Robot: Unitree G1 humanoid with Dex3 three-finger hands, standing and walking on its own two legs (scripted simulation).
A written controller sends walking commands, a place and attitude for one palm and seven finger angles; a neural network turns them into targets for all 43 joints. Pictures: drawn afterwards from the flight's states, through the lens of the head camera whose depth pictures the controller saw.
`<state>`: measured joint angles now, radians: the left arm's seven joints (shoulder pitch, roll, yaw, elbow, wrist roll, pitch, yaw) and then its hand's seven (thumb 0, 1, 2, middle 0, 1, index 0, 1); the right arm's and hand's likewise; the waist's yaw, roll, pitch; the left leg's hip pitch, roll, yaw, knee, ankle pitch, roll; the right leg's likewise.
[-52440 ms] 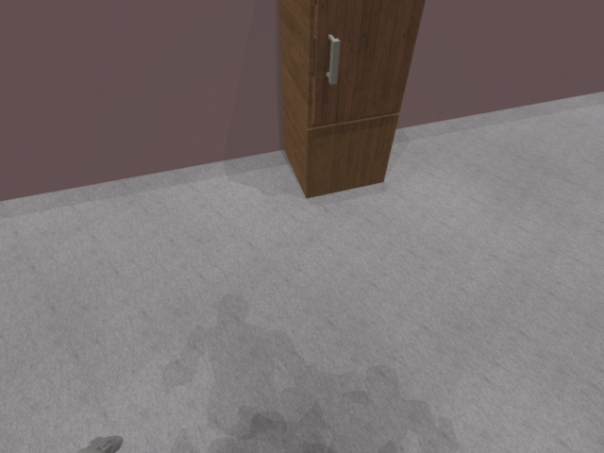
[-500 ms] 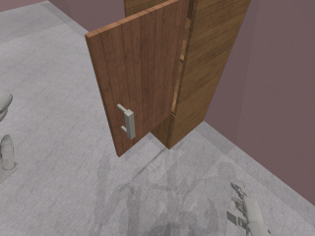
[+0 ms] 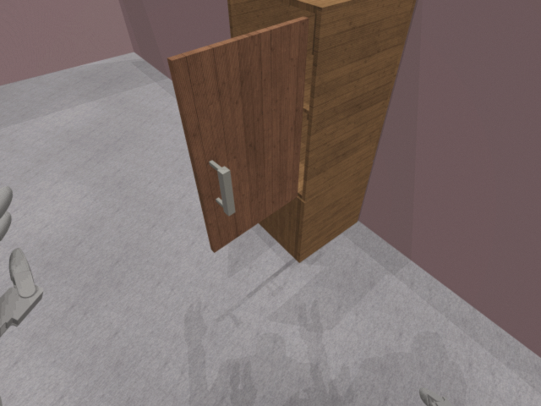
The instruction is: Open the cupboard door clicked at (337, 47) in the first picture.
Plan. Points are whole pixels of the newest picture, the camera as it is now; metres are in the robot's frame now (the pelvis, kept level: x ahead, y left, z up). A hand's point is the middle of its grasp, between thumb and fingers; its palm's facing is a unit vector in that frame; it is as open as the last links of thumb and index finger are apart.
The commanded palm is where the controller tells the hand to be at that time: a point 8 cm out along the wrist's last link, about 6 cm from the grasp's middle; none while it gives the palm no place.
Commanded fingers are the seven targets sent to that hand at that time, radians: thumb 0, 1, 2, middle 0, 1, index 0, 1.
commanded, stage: stop stepping back and stand still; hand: left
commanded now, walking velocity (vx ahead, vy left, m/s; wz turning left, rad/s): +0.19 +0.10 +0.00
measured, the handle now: (221, 188) +0.64 +0.17 -0.09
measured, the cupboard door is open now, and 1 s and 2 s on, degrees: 94 94 94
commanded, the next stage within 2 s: let the arm hang, fingers relaxed in 0.38 s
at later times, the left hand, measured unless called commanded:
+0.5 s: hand (21, 324) +0.17 +0.28 +0.14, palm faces +0.43 -0.78 -0.46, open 7.4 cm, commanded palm none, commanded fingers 0.00 0.90 0.90 -0.20 -0.30 -0.20 -0.30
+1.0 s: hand out of the picture -0.04 +0.24 -0.18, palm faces +0.05 -0.97 -0.25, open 7.1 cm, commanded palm none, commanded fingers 0.00 0.90 0.90 -0.20 -0.30 -0.20 -0.30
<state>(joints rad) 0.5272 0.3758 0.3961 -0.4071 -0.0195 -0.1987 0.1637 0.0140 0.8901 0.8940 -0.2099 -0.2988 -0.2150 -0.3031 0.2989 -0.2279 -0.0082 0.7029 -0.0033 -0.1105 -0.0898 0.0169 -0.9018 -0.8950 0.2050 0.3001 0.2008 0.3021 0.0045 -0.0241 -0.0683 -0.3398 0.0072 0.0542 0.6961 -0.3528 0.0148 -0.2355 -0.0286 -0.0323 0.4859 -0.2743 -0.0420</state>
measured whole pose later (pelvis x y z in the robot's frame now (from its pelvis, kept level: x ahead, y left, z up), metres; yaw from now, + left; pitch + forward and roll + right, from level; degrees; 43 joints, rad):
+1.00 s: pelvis -0.04 +0.03 +0.00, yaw +3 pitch -1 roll +0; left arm 0.25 0.22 0.03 1.08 0.02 0.02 0.02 -0.02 0.95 0.89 -0.20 -0.30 -0.20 -0.30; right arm 0.29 -0.17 0.00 1.09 -0.02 0.02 -0.02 0.01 -0.91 -0.90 0.20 0.30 0.20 0.30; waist 0.00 0.00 0.08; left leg -0.18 0.02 0.04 0.45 -0.25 0.00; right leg -0.22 -0.03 -0.08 0.43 -0.19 0.00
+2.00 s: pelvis -0.03 +0.02 +0.00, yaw +2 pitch -1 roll +0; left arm 0.14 0.27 0.02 1.14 0.01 -0.02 0.01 0.01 0.91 0.89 -0.20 -0.30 -0.20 -0.30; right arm 0.17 -0.27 -0.01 1.13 -0.02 0.00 -0.02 0.01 -0.91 -0.89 0.20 0.30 0.20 0.30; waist -0.01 0.02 0.07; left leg -0.11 0.03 0.04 0.34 -0.21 -0.02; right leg -0.16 -0.02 -0.09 0.35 -0.17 -0.02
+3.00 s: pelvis -0.01 +0.02 +0.01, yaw +2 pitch -1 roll +0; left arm 0.10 0.30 0.01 1.14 0.01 -0.02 0.01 0.01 0.91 0.89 -0.20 -0.30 -0.20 -0.30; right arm 0.14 -0.31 0.00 1.13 -0.02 0.00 -0.01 0.01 -0.90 -0.89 0.20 0.30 0.20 0.30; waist -0.01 0.02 0.06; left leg -0.05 0.04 0.05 0.28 -0.22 -0.02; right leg -0.12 -0.01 -0.08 0.31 -0.18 -0.02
